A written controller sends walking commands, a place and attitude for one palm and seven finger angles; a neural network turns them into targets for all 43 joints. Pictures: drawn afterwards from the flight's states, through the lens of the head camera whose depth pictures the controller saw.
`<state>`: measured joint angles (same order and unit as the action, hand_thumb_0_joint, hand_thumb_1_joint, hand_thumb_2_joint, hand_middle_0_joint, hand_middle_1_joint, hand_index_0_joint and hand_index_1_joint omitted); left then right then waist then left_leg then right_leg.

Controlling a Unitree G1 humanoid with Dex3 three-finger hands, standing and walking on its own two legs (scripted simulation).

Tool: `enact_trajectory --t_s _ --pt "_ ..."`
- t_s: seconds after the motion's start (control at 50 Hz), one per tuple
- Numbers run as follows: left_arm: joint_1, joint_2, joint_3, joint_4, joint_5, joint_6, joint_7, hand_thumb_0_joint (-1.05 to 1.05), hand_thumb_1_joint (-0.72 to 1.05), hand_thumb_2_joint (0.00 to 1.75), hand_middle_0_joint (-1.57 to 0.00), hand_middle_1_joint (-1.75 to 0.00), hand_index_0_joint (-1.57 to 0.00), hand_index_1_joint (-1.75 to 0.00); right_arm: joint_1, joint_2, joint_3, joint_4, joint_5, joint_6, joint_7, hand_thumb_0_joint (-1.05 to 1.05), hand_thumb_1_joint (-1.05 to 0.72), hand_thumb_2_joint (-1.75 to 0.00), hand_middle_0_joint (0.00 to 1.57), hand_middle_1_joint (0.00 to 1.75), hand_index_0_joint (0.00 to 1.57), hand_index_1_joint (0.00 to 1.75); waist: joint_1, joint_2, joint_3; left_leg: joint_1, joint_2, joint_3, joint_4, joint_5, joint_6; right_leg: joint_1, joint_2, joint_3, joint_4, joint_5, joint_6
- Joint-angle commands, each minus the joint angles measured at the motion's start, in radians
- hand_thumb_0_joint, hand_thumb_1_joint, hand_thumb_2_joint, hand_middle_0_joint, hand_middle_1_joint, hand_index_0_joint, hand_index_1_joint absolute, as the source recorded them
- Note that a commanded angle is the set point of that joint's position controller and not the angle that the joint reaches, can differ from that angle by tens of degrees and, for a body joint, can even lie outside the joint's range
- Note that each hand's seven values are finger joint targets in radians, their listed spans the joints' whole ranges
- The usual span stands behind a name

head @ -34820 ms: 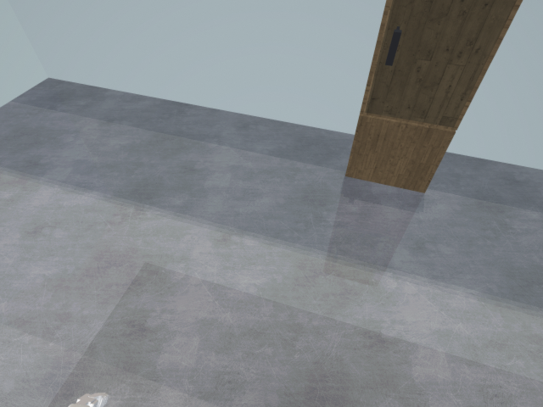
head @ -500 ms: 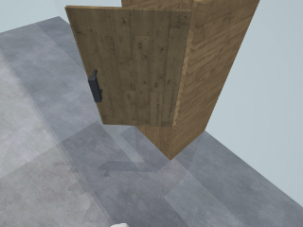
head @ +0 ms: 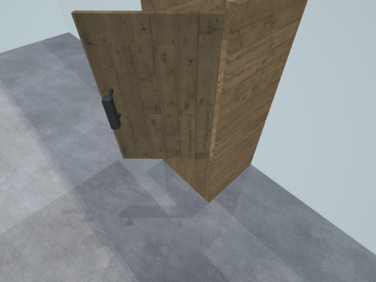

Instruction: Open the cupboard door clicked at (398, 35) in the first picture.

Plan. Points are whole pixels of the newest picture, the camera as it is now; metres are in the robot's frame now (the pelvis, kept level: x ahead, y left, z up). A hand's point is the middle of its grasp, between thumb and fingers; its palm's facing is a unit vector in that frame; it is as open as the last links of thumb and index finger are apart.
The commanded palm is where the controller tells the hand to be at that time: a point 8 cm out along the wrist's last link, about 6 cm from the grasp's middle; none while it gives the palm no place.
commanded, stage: come to a stop and stand still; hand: left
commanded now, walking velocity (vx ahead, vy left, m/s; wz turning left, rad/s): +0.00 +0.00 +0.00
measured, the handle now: (113, 108) +0.62 +0.28 -0.01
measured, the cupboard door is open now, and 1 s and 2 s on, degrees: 46 46 46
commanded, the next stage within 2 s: look again from close up in 1.04 s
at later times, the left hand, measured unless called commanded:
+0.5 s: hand out of the picture +0.02 +0.15 -0.15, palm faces -0.01 -0.98 -0.19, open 7.4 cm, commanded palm none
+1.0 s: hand out of the picture +0.04 +0.15 -0.16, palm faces +0.00 -0.98 -0.20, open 7.4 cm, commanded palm none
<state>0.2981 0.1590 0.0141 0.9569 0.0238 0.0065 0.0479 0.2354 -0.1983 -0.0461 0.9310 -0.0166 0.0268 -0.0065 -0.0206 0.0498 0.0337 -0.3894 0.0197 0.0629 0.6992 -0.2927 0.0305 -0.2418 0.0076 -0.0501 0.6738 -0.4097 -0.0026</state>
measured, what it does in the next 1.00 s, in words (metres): stands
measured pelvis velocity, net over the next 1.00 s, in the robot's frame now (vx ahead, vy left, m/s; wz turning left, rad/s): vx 0.04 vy -0.02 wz -0.03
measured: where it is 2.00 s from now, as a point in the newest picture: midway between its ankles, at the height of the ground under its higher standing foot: outside the picture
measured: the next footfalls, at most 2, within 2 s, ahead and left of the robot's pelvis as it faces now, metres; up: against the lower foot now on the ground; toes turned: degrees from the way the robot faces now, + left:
none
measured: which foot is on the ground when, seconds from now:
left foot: down 0.00-1.00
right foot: down 0.00-1.00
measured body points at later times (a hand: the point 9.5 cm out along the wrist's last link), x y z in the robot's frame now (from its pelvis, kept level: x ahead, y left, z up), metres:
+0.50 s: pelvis +0.01 -0.03 +0.02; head +0.02 -0.02 +0.47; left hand +0.02 +0.20 -0.14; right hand -0.01 -0.24 -0.14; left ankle +0.05 +0.09 -0.72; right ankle -0.03 -0.12 -0.72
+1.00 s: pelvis +0.04 -0.02 +0.02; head +0.05 -0.02 +0.47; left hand +0.04 +0.20 -0.14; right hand +0.07 -0.25 -0.13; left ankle +0.05 +0.09 -0.72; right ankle -0.03 -0.12 -0.72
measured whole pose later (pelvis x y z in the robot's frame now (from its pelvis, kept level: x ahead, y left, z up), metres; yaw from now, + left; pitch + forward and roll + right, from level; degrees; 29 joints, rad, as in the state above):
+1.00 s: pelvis +0.04 -0.02 +0.02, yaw -2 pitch +0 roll +1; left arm 0.31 0.16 0.00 1.11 0.01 -0.02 0.04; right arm 0.22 -0.16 0.01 1.12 -0.01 -0.02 -0.03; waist 0.00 -0.02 0.01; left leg -0.22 0.01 0.09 0.46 -0.23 0.01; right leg -0.10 0.01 -0.02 0.45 -0.35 -0.03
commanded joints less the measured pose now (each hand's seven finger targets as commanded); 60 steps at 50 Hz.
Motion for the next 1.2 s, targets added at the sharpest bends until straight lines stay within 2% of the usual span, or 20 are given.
enact_trajectory --t_s 0.0,0.02,0.04,0.06,0.08,0.1,0.12,0.14,0.16,0.18,0.24,0.36,0.42,0.58,0.66,0.74,0.76,0.96,1.1,1.18 --pt "0.035 0.105 0.021 -0.066 -0.005 0.003 0.006 0.00 0.90 0.90 -0.20 -0.30 -0.20 -0.30 0.063 -0.126 -0.009 -0.048 -0.014 -0.032 -0.008 0.00 -0.90 -0.90 0.20 0.30 0.20 0.30 0.010 0.218 0.050 0.033 0.238 -0.375 -0.423 -0.050 0.127 -0.133 0.005 -0.002 0.025 -0.124 -0.018" --pt "0.045 0.103 0.020 -0.052 -0.004 0.006 0.000 0.00 0.90 0.90 -0.20 -0.30 -0.20 -0.30 0.025 -0.122 -0.007 -0.052 -0.011 -0.030 -0.011 0.00 -0.90 -0.90 0.20 0.30 0.20 0.30 0.032 0.126 0.074 -0.047 0.231 -0.354 -0.443 -0.180 0.135 -0.091 -0.013 0.018 0.026 -0.085 -0.025" --pt "0.068 0.090 0.016 -0.035 0.000 0.003 -0.005 0.00 0.90 0.90 -0.20 -0.30 -0.20 -0.30 -0.006 -0.118 -0.004 -0.057 -0.010 -0.028 -0.010 0.00 -0.90 -0.90 0.20 0.30 0.20 0.30 0.056 0.029 0.081 -0.108 0.204 -0.304 -0.420 -0.227 0.119 -0.030 -0.020 0.030 -0.038 -0.006 -0.029" --pt "0.084 0.091 0.015 -0.022 0.003 -0.007 -0.009 0.00 0.90 0.90 -0.20 -0.30 -0.20 -0.30 -0.014 -0.097 0.003 -0.053 -0.010 -0.031 -0.010 0.00 -0.90 -0.90 0.20 0.30 0.20 0.30 0.067 -0.017 0.053 -0.105 0.158 -0.239 -0.385 -0.214 0.090 0.016 -0.033 0.054 -0.131 0.041 -0.035" --pt "0.093 0.100 0.013 -0.019 0.001 -0.014 -0.010 0.00 0.90 0.90 -0.20 -0.30 -0.20 -0.30 -0.006 -0.079 0.005 -0.049 -0.007 -0.033 -0.009 0.00 -0.90 -0.90 0.20 0.30 0.20 0.30 0.057 -0.062 0.033 -0.072 0.110 -0.178 -0.344 -0.205 0.057 0.011 -0.059 0.103 -0.214 0.009 -0.045" --pt "0.074 0.115 0.013 -0.022 0.000 -0.020 -0.011 0.00 0.90 0.90 -0.20 -0.30 -0.20 -0.30 0.014 -0.068 0.005 -0.040 -0.006 -0.033 -0.007 0.00 -0.90 -0.90 0.20 0.30 0.20 0.30 0.037 -0.092 0.026 -0.021 0.070 -0.128 -0.299 -0.166 0.031 -0.041 -0.089 0.156 -0.271 -0.061 -0.059" --pt "0.049 0.127 0.014 -0.025 -0.001 -0.023 -0.010 0.00 0.90 0.90 -0.20 -0.30 -0.20 -0.30 0.035 -0.058 0.008 -0.025 -0.006 -0.029 -0.006 0.00 -0.90 -0.90 0.20 0.30 0.20 0.30 0.018 -0.145 0.040 0.030 0.043 -0.085 -0.239 -0.104 0.015 -0.106 -0.117 0.202 -0.324 -0.121 -0.074" --pt "0.029 0.134 0.014 -0.030 -0.004 -0.025 -0.010 0.00 0.90 0.90 -0.20 -0.30 -0.20 -0.30 0.063 -0.046 0.011 -0.011 -0.007 -0.028 -0.005 0.00 -0.90 -0.90 0.20 0.30 0.20 0.30 0.002 -0.156 0.035 0.089 0.034 -0.055 -0.205 -0.051 0.004 -0.155 -0.141 0.226 -0.361 -0.146 -0.084" --pt "0.010 0.135 0.011 -0.032 -0.003 -0.026 -0.008 0.00 0.90 0.90 -0.20 -0.30 -0.20 -0.30 0.084 -0.034 0.014 0.006 -0.006 -0.029 -0.006 0.00 -0.90 -0.90 0.20 0.30 0.20 0.30 -0.013 -0.155 0.038 0.132 0.039 -0.051 -0.210 -0.018 0.002 -0.178 -0.138 0.210 -0.366 -0.119 -0.082" --pt "0.004 0.131 0.009 -0.034 -0.004 -0.028 -0.008 0.00 0.90 0.90 -0.20 -0.30 -0.20 -0.30 0.103 -0.035 0.018 0.018 -0.007 -0.032 -0.006 0.00 -0.90 -0.90 0.20 0.30 0.20 0.30 -0.014 -0.125 0.030 0.150 0.044 -0.055 -0.218 0.004 0.002 -0.173 -0.126 0.194 -0.354 -0.081 -0.076" --pt "0.026 0.124 0.006 -0.012 -0.008 -0.029 -0.009 0.00 0.90 0.90 -0.20 -0.30 -0.20 -0.30 0.107 -0.042 0.024 0.045 -0.004 -0.042 -0.008 0.00 -0.90 -0.90 0.20 0.30 0.20 0.30 0.001 -0.066 0.038 0.130 0.067 -0.082 -0.270 0.014 0.007 -0.116 -0.096 0.157 -0.322 0.001 -0.060" --pt "0.062 0.115 0.001 0.036 -0.009 -0.035 -0.008 0.00 0.90 0.90 -0.20 -0.30 -0.20 -0.30 0.103 -0.042 0.034 0.093 0.003 -0.054 -0.015 0.00 -0.90 -0.90 0.20 0.30 0.20 0.30 0.017 -0.060 0.015 0.140 0.082 -0.082 -0.280 0.115 0.010 -0.022 -0.095 0.140 -0.307 0.165 -0.051" --pt "0.074 0.105 -0.001 0.060 -0.010 -0.036 -0.007 0.00 0.90 0.90 -0.20 -0.30 -0.20 -0.30 0.100 -0.043 0.036 0.115 0.004 -0.058 -0.018 0.00 -0.90 -0.90 0.20 0.30 0.20 0.30 0.019 -0.044 0.000 0.165 0.088 -0.081 -0.279 0.158 0.012 -0.005 -0.097 0.135 -0.296 0.224 -0.048" --pt "0.089 0.099 -0.005 0.101 -0.007 -0.039 -0.004 0.00 0.90 0.90 -0.20 -0.30 -0.20 -0.30 0.076 -0.043 0.035 0.146 0.008 -0.058 -0.023 0.00 -0.90 -0.90 0.20 0.30 0.20 0.30 0.019 -0.065 0.003 0.198 0.090 -0.066 -0.267 0.220 0.008 0.017 -0.104 0.129 -0.296 0.341 -0.039" --pt "0.092 0.095 -0.005 0.112 -0.005 -0.037 -0.004 0.00 0.90 0.90 -0.20 -0.30 -0.20 -0.30 0.061 -0.042 0.036 0.155 0.008 -0.056 -0.024 0.00 -0.90 -0.90 0.20 0.30 0.20 0.30 0.021 -0.065 0.028 0.204 0.092 -0.069 -0.282 0.207 0.010 0.008 -0.102 0.122 -0.309 0.305 -0.035" --pt "0.091 0.098 -0.006 0.117 -0.007 -0.037 -0.005 0.00 0.90 0.90 -0.20 -0.30 -0.20 -0.30 0.049 -0.052 0.036 0.154 0.007 -0.056 -0.026 0.00 -0.90 -0.90 0.20 0.30 0.20 0.30 0.018 -0.050 0.007 0.225 0.092 -0.071 -0.280 0.232 0.009 0.017 -0.107 0.125 -0.307 0.334 -0.034" --pt "0.092 0.099 -0.005 0.116 -0.005 -0.037 -0.004 0.00 0.90 0.90 -0.20 -0.30 -0.20 -0.30 0.048 -0.052 0.036 0.154 0.008 -0.057 -0.026 0.00 -0.90 -0.90 0.20 0.30 0.20 0.30 0.020 -0.064 0.009 0.227 0.094 -0.073 -0.277 0.247 0.012 0.022 -0.105 0.122 -0.306 0.349 -0.033" --pt "0.086 0.112 -0.002 0.122 -0.005 -0.037 -0.004 0.00 0.90 0.90 -0.20 -0.30 -0.20 -0.30 0.023 -0.069 0.035 0.156 0.008 -0.059 -0.029 0.00 -0.90 -0.90 0.20 0.30 0.20 0.30 0.024 -0.066 -0.009 0.258 0.097 -0.068 -0.277 0.310 0.013 0.046 -0.109 0.117 -0.302 0.416 -0.027" --pt "0.076 0.119 -0.003 0.122 -0.007 -0.035 -0.004 0.00 0.90 0.90 -0.20 -0.30 -0.20 -0.30 0.018 -0.076 0.036 0.160 0.007 -0.057 -0.028 0.00 -0.90 -0.90 0.20 0.30 0.20 0.30 0.025 -0.074 0.008 0.248 0.096 -0.071 -0.293 0.287 0.012 0.049 -0.115 0.115 -0.312 0.399 -0.026" --pt "0.071 0.122 -0.002 0.121 -0.007 -0.034 -0.004 0.00 0.90 0.90 -0.20 -0.30 -0.20 -0.30 0.023 -0.077 0.037 0.167 0.006 -0.059 -0.028 0.00 -0.90 -0.90 0.20 0.30 0.20 0.30 0.023 -0.066 -0.006 0.258 0.097 -0.075 -0.298 0.305 0.013 0.057 -0.112 0.114 -0.309 0.390 -0.027"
